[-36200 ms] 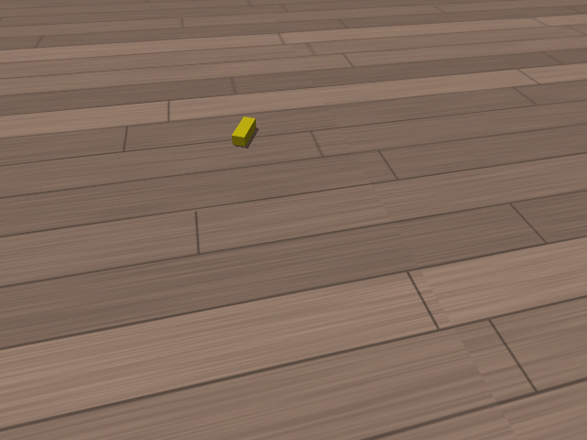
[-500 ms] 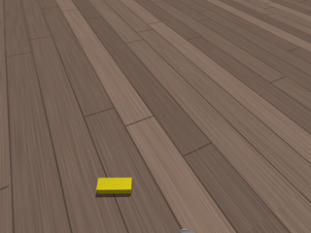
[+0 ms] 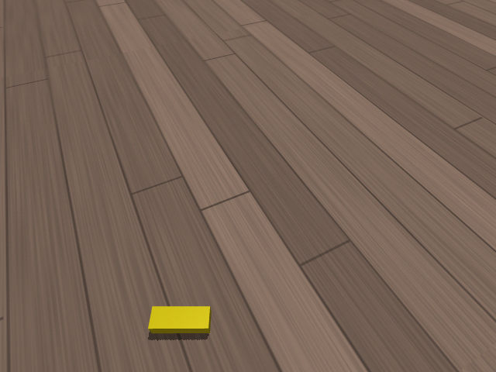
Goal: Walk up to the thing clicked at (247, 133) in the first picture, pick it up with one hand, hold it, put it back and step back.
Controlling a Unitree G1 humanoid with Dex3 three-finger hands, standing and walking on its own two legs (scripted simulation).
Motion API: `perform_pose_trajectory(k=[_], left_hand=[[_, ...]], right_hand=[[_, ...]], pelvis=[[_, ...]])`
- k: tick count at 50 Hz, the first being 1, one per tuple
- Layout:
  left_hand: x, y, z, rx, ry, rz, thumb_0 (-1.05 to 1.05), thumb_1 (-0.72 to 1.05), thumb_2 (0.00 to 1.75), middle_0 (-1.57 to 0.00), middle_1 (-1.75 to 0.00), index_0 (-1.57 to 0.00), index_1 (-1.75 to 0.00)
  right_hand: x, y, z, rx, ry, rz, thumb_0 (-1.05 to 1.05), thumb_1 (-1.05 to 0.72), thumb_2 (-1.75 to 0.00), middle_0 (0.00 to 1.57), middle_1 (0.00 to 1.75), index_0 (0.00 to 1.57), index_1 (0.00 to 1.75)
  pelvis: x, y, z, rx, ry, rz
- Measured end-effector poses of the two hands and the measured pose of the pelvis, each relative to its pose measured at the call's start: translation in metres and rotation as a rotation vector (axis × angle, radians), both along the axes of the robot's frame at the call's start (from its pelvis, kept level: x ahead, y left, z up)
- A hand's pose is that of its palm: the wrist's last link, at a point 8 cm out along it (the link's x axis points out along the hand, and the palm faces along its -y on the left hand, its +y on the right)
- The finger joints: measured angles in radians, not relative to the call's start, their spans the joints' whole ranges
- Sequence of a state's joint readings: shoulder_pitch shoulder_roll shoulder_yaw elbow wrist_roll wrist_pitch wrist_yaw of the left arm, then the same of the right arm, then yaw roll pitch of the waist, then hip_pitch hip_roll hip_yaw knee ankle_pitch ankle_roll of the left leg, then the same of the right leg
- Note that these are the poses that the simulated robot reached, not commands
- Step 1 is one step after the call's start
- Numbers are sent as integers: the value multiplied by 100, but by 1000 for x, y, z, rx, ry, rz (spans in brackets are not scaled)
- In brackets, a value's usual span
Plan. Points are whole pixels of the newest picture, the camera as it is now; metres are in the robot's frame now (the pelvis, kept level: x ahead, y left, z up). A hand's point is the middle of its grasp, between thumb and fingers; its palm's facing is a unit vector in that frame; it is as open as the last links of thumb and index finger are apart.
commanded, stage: walk up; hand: left
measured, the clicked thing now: (181, 319) +0.42 +0.25 -0.72
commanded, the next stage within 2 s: none
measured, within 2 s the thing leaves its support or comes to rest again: neither
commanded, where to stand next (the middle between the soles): +0.06 -0.01 m, yaw +1 degrees
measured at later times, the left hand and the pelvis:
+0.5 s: hand out of the picture +0.05 +0.26 -0.13, palm faces -0.02 -0.92 -0.40, open 7.4 cm; pelvis -0.01 -0.01 +0.01, yaw +0 degrees
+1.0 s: hand out of the picture +0.07 +0.26 -0.14, palm faces -0.05 -0.94 -0.33, open 7.4 cm; pelvis +0.00 +0.01 +0.02, yaw +0 degrees
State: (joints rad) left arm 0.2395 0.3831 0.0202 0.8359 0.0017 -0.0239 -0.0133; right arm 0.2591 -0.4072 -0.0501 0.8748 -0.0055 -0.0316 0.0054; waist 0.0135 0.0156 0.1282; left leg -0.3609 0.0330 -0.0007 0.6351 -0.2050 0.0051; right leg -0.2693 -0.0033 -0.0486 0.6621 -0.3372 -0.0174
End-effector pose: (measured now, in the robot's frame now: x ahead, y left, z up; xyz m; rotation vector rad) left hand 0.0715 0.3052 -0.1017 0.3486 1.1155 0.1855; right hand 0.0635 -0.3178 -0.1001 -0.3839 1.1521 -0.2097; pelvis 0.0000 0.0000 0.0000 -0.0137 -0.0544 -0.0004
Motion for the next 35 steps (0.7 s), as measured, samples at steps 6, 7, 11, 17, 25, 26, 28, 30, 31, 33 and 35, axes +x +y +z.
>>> perform_pose_trajectory(k=[6, 7, 11, 17, 25, 26, 28, 30, 31, 33, 35], left_hand=[[14, 5, -20, -28, 47, 22, 1, 90, 90, -20, -30, -21, -30], [14, 5, -20, -30, 55, 22, 1, 90, 90, -20, -30, -21, -30], [10, 3, -18, -19, 74, 26, 1, 90, 90, -20, -30, -21, -30], [-16, -5, -8, 23, 100, 32, 1, 90, 90, -20, -30, -21, -30], [-23, -3, 7, 41, 89, 44, 1, 90, 90, -20, -30, -21, -30], [-21, -3, 8, 40, 84, 43, 1, 90, 90, -20, -30, -21, -30], [-17, -2, 9, 35, 73, 41, 1, 90, 90, -20, -30, -21, -30], [-13, -2, 9, 27, 63, 37, 1, 90, 90, -20, -30, -21, -30], [-10, -2, 9, 22, 59, 34, 1, 90, 90, -20, -30, -21, -30], [-4, -2, 9, 11, 52, 27, 1, 90, 90, -20, -30, -21, -30], [1, -2, 8, -1, 46, 20, 1, 90, 90, -20, -30, -21, -30]], right_hand=[[16, 15, 5, -9, 6, 7, 1, -91, -90, 20, 30, 21, 30], [20, 16, 7, -9, 0, 12, 1, -90, -90, 20, 30, 21, 30], [35, 14, 6, -1, -32, 33, 1, -90, -90, 20, 30, 21, 30], [51, 10, -6, 47, -66, 27, 1, -90, -90, 20, 30, 21, 30], [45, 17, -10, 103, -52, 20, 1, -91, -90, 20, 30, 21, 30], [42, 18, -10, 106, -45, 18, 1, -91, -90, 20, 30, 21, 30], [37, 20, -9, 108, -30, 14, 1, -91, -90, 20, 30, 21, 30], [30, 21, -7, 106, -15, 6, 1, -91, -90, 20, 30, 21, 30], [27, 22, -6, 104, -8, 1, 1, -91, -90, 20, 30, 21, 30], [20, 23, -3, 98, 7, -11, 1, -91, -90, 20, 30, 21, 30], [13, 23, 0, 88, 22, -22, 1, -91, -90, 20, 30, 21, 30]], pelvis=[[4, 5, -1, 2, 13, 1], [4, 5, -1, -1, 20, 1], [1, 0, 0, -3, 42, -5], [-5, -8, -1, -12, 22, -3], [-6, -8, 7, 12, -6, 3], [-7, -8, 8, 12, -9, 4], [-8, -7, 10, 12, -12, 3], [-8, -5, 12, 10, -13, 3], [-9, -4, 13, 8, -13, 3], [-9, -2, 15, 4, -12, 3], [-8, 1, 17, 3, -10, 2]])
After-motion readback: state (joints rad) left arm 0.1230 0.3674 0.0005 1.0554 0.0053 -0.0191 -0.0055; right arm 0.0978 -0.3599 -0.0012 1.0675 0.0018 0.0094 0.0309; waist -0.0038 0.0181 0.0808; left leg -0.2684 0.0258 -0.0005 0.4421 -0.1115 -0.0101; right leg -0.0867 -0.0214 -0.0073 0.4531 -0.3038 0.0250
